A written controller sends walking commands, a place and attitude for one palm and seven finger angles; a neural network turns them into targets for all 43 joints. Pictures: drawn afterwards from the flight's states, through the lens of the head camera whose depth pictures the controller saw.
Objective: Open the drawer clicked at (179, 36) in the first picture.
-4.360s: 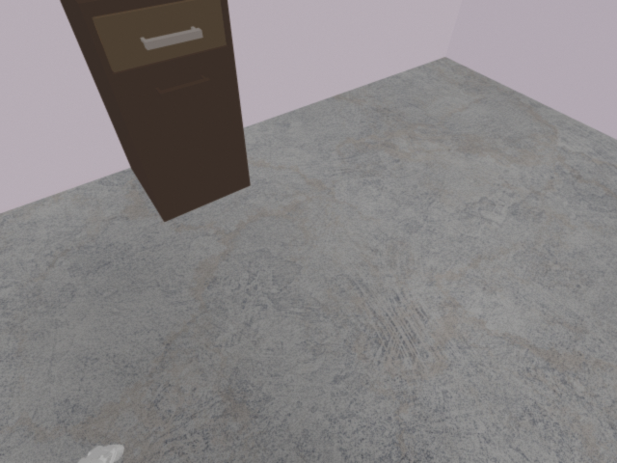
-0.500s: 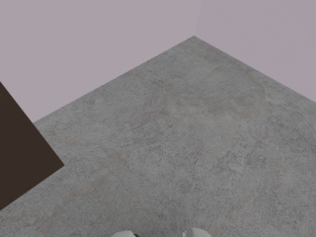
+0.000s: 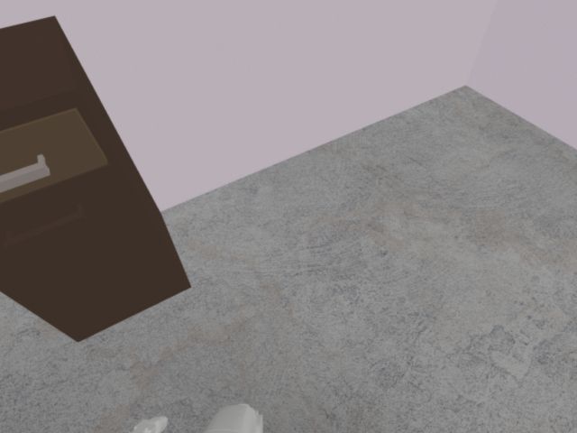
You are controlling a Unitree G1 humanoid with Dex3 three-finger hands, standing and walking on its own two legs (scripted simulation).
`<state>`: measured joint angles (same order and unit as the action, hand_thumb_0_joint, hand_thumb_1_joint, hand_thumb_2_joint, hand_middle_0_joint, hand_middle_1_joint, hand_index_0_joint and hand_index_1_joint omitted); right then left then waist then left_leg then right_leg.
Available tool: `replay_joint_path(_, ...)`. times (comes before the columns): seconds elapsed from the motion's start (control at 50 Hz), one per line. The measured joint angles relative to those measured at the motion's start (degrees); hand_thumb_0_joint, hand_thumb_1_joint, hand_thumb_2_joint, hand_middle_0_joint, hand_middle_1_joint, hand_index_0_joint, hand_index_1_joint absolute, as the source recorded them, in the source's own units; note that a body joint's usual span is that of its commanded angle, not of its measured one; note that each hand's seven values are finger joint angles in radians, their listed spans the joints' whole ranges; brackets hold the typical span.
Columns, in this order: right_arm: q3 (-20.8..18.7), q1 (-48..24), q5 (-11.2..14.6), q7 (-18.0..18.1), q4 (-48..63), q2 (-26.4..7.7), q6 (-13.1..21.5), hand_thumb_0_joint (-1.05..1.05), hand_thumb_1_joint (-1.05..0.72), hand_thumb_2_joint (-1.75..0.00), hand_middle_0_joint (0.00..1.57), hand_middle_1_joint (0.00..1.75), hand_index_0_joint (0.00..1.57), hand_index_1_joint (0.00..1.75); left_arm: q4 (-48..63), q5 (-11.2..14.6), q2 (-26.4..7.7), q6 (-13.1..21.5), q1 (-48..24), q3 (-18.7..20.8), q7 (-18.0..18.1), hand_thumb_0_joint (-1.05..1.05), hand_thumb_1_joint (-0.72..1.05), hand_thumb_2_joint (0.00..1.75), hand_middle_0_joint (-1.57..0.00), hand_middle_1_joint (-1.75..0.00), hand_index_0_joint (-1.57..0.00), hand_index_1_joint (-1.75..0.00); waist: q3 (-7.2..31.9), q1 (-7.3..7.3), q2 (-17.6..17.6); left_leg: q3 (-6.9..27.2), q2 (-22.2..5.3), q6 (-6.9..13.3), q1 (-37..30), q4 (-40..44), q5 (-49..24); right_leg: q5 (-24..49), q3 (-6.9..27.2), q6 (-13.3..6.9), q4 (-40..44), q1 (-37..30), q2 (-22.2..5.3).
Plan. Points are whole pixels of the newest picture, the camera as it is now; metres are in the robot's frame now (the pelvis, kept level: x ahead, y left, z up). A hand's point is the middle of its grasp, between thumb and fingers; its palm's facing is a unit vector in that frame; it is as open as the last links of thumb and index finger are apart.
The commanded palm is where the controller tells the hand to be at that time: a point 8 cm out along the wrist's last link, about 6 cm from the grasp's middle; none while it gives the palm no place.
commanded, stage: turn to face it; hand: left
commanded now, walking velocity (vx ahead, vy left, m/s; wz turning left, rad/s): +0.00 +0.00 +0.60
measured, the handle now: (0, 178) +0.59 +0.63 -0.02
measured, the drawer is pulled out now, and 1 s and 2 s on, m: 0.00 0.00 0.00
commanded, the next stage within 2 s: take the last steps up to it in 0.76 s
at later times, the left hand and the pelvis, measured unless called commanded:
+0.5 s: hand out of the picture +0.00 +0.27 -0.16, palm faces +0.33 -0.90 -0.27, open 7.4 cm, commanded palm none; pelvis -0.01 +0.03 +0.00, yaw +17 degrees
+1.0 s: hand out of the picture -0.07 +0.17 -0.16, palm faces +0.53 -0.82 -0.24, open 7.4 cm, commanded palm none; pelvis -0.01 -0.01 +0.00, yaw +30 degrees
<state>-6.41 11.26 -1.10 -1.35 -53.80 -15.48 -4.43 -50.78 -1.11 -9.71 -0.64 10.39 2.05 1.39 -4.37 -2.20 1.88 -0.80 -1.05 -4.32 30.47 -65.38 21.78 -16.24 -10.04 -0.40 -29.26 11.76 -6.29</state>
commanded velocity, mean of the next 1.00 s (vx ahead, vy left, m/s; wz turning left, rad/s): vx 0.05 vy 0.01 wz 0.39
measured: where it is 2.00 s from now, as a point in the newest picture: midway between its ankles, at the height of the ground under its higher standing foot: outside the picture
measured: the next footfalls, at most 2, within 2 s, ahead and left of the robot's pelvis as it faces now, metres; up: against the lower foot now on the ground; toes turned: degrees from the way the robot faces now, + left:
left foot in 0.22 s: +0.01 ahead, +0.15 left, +0.00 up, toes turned +16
right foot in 0.66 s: +0.08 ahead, -0.09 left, +0.00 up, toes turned +17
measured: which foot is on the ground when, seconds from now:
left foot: up 0.00-0.20, down 0.22-0.66, up 0.68-1.00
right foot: down 0.00-0.22, up 0.24-0.64, down 0.66-1.00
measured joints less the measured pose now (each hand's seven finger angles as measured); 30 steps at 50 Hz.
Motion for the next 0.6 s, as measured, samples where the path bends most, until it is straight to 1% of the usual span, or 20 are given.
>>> replay_joint_path(0.04,0.2,-0.6,0.0,-0.1,0.0,-0.2,-0.4,0.00,-0.91,-0.90,0.20,0.29,0.20,0.30,-0.2,-0.1,-0.1,0.0,0.7,-0.1,-0.1,0.01,0.90,0.89,-0.20,-0.30,-0.20,-0.30,-0.4,0.43,-0.5,-0.4,-1.1,-0.4,-1.4,2.6,0.4,-0.3,-1.5,0.1,-0.2,-0.2,-0.9)
replay_joint_path(0.08,0.5,-1.4,0.1,-0.2,0.0,-0.2,-0.6,0.00,-0.91,-0.90,0.20,0.29,0.20,0.30,-0.4,-0.3,-0.5,-0.1,1.3,0.0,-0.3,0.01,0.90,0.89,-0.20,-0.30,-0.20,-0.30,-0.9,1.04,-1.2,-1.2,-1.9,-0.5,-3.5,7.2,1.4,-0.7,-2.9,0.4,-0.8,-0.2,-1.9)
replay_joint_path(0.16,1.3,-3.5,0.4,-0.3,0.7,0.1,-0.3,0.01,-0.91,-0.90,0.20,0.29,0.20,0.30,-0.8,-0.4,-2.0,-0.5,2.5,0.4,-0.6,0.01,0.90,0.89,-0.20,-0.30,-0.20,-0.30,-1.9,2.54,-2.6,-3.3,-2.3,0.2,-8.3,17.9,2.4,-2.2,-5.6,1.4,-3.6,1.0,-3.9)
replay_joint_path(0.2,1.7,-4.2,0.4,-0.4,1.5,0.2,0.3,0.01,-0.91,-0.90,0.20,0.29,0.20,0.30,-1.2,-0.3,-3.0,-0.8,3.2,0.9,-0.8,0.01,0.90,0.89,-0.20,-0.30,-0.20,-0.30,-2.0,2.98,-3.1,-4.5,-2.1,0.8,-11.4,24.7,-0.2,-3.5,-7.0,2.2,-6.1,1.9,-5.0)
replay_joint_path(0.22,1.9,-4.4,0.4,-0.5,2.0,0.1,0.8,0.01,-0.91,-0.90,0.20,0.29,0.20,0.30,-1.3,-0.1,-3.5,-1.0,3.8,1.1,-0.9,0.01,0.90,0.89,-0.21,-0.30,-0.20,-0.30,-1.7,3.14,-3.2,-4.9,-1.9,1.4,-13.5,29.2,-3.4,-4.5,-7.6,2.8,-8.2,2.8,-5.6)
replay_joint_path(0.24,1.9,-4.8,0.3,-0.4,2.3,0.4,1.5,0.01,-0.91,-0.90,0.20,0.29,0.20,0.30,-1.6,0.2,-4.3,-1.5,3.9,1.5,-1.0,0.01,0.90,0.89,-0.20,-0.30,-0.20,-0.30,-1.8,3.18,-4.1,-4.8,-1.1,2.8,-13.3,29.7,-3.5,-5.9,-6.5,3.5,-11.8,4.4,-6.4)
replay_joint_path(0.26,2.1,-5.1,0.4,-0.4,2.5,0.9,2.0,0.00,-0.91,-0.90,0.20,0.29,0.20,0.30,-2.0,0.3,-5.2,-2.2,3.6,1.8,-0.9,0.01,0.90,0.89,-0.20,-0.30,-0.20,-0.30,-2.1,3.43,-5.0,-4.5,-0.4,4.0,-12.6,28.5,-3.0,-9.8,-3.6,4.2,-16.7,6.5,-6.0)
replay_joint_path(0.28,2.5,-5.3,0.4,-0.3,2.8,1.3,2.5,0.00,-0.91,-0.90,0.20,0.29,0.20,0.30,-2.2,0.3,-5.9,-2.9,3.3,2.1,-0.8,0.01,0.90,0.89,-0.20,-0.30,-0.20,-0.30,-2.4,3.74,-5.3,-4.2,-0.2,4.9,-12.3,28.0,-2.5,-13.1,-0.9,4.6,-21.9,8.7,-4.9)
replay_joint_path(0.3,2.8,-5.2,0.4,-0.1,2.9,1.6,2.9,0.00,-0.91,-0.90,0.20,0.29,0.20,0.30,-2.4,0.3,-6.3,-3.4,3.1,2.4,-0.6,0.01,0.90,0.89,-0.20,-0.30,-0.20,-0.30,-2.4,3.83,-5.4,-3.7,-0.2,5.4,-12.3,28.2,-2.5,-14.5,1.1,4.9,-26.5,10.7,-3.7)
replay_joint_path(0.34,3.2,-4.8,0.3,0.5,3.1,2.0,3.1,0.00,-0.91,-0.90,0.20,0.29,0.20,0.30,-2.8,0.4,-6.8,-3.8,2.3,2.7,-0.6,0.01,0.90,0.89,-0.20,-0.30,-0.20,-0.30,-2.1,3.60,-4.9,-2.3,0.0,5.5,-12.9,30.2,-3.7,-13.1,3.7,5.2,-32.7,13.6,-1.8)
replay_joint_path(0.38,3.5,-4.3,0.2,0.9,2.9,2.2,3.0,0.00,-0.91,-0.90,0.20,0.29,0.21,0.30,-2.5,0.4,-6.8,-3.5,1.6,2.8,-0.9,0.01,0.91,0.89,-0.20,-0.30,-0.20,-0.30,-1.7,3.40,-4.3,-1.1,0.4,5.6,-13.7,32.7,-5.4,-10.2,5.5,5.6,-35.0,15.4,-0.8)
replay_joint_path(0.42,3.6,-3.9,0.2,1.1,2.6,2.3,2.9,0.00,-0.91,-0.90,0.20,0.29,0.21,0.30,-1.9,0.5,-6.5,-3.1,1.0,2.6,-1.1,0.01,0.91,0.90,-0.20,-0.30,-0.20,-0.30,-1.3,3.20,-3.6,-0.1,0.9,5.8,-14.5,34.7,-6.7,-8.4,6.8,5.8,-34.3,15.9,-0.2)
replay_joint_path(0.48,3.7,-3.2,0.1,1.1,2.3,2.6,2.7,0.00,-0.91,-0.90,0.20,0.29,0.21,0.30,-1.1,0.6,-6.0,-2.8,0.0,2.3,-1.1,0.01,0.91,0.90,-0.20,-0.30,-0.20,-0.30,-0.7,2.69,-2.9,1.3,1.7,5.6,-15.2,36.5,-8.0,-7.8,8.1,6.0,-30.2,15.1,0.5)
replay_joint_path(0.54,3.7,-2.5,-0.1,0.9,2.1,2.9,2.4,0.00,-0.91,-0.90,0.21,0.29,0.21,0.30,-0.5,0.7,-5.3,-2.7,-1.1,2.1,-0.9,0.01,0.91,0.90,-0.20,-0.30,-0.20,-0.30,-0.3,1.96,-2.4,2.6,2.3,5.2,-15.1,36.9,-8.6,-8.4,8.5,5.8,-24.5,13.1,1.4)
replay_joint_path(0.6,3.5,-1.9,-0.2,0.9,1.8,2.8,2.0,0.00,-0.91,-0.90,0.21,0.30,0.21,0.30,0.2,0.9,-4.3,-2.2,-2.0,1.6,-0.7,0.01,0.91,0.90,-0.20,-0.30,-0.20,-0.30,0.0,1.20,-1.3,4.1,2.6,4.3,-14.2,35.9,-8.5,-8.1,8.3,5.3,-16.3,9.5,2.8)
